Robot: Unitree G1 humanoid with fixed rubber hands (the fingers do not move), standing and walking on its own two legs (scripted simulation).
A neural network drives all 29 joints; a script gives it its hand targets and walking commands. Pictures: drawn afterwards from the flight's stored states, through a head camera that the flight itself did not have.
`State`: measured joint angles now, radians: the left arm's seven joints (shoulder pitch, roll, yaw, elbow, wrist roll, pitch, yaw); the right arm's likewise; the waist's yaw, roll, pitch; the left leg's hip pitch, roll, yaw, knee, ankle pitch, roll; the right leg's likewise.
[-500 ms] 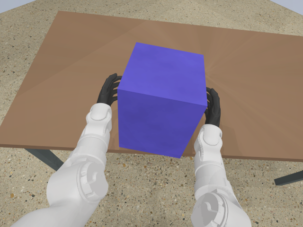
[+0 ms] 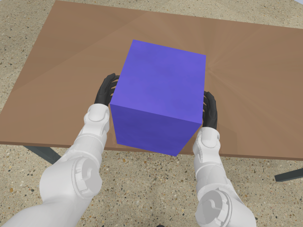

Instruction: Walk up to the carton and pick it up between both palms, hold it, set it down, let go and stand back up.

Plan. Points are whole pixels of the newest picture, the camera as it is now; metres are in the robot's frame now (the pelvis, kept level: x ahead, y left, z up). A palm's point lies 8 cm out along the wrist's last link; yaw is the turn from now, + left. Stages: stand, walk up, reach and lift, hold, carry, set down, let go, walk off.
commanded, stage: set down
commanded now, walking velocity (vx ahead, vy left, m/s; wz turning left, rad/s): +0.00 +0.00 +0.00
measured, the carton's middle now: (156, 104) +0.47 -0.03 -0.02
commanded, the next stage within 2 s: none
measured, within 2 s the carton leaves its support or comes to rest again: neither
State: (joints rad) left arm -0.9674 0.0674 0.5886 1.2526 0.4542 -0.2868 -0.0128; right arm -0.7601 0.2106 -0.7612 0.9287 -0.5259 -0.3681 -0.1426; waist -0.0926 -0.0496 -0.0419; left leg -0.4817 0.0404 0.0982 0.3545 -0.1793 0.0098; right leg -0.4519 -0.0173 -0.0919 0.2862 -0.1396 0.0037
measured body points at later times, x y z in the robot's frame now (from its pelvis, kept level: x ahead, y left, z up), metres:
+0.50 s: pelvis -0.01 +0.01 -0.02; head +0.09 +0.03 +0.42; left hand +0.47 +0.16 +0.01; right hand +0.41 -0.18 +0.01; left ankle -0.03 +0.11 -0.74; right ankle -0.02 -0.12 -0.74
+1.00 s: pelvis -0.03 +0.00 -0.01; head +0.03 +0.03 +0.43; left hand +0.48 +0.17 +0.11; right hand +0.42 -0.20 +0.11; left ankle -0.03 +0.11 -0.74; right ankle -0.02 -0.12 -0.74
